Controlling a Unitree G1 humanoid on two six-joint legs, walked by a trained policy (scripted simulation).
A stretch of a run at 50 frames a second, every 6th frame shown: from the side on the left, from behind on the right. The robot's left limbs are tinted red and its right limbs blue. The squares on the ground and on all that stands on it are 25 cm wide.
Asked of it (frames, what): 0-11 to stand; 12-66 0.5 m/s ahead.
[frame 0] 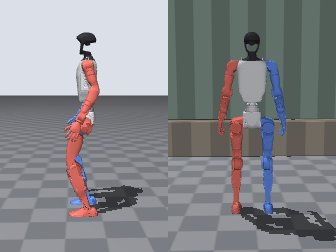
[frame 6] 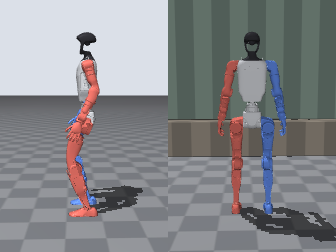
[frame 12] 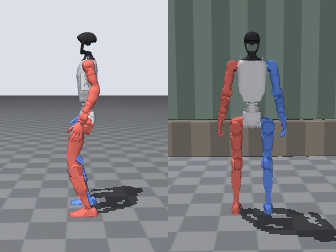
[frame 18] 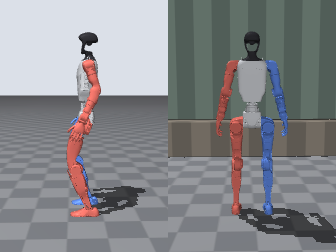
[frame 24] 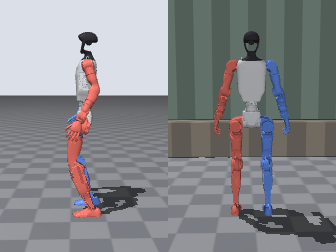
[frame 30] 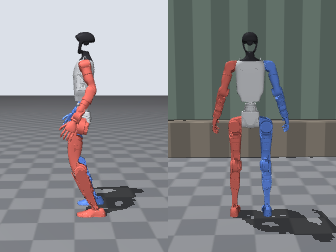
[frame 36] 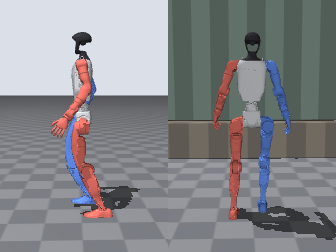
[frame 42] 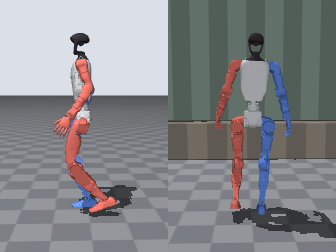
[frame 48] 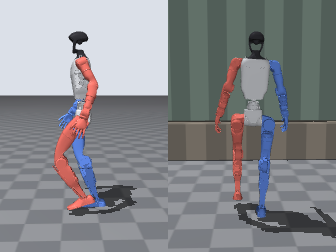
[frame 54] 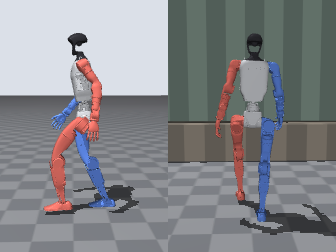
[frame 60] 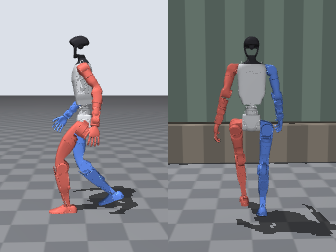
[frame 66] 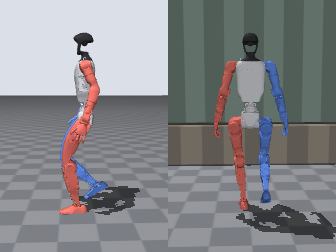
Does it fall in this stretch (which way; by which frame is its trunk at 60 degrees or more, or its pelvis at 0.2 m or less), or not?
no
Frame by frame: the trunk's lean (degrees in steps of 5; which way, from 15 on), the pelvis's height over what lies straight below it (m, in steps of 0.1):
0: 0, 0.8
6: 0, 0.8
12: 0, 0.8
18: 0, 0.8
24: 5, 0.8
30: 5, 0.8
36: 0, 0.8
42: 5, 0.8
48: 5, 0.8
54: 5, 0.8
60: 5, 0.7
66: 0, 0.8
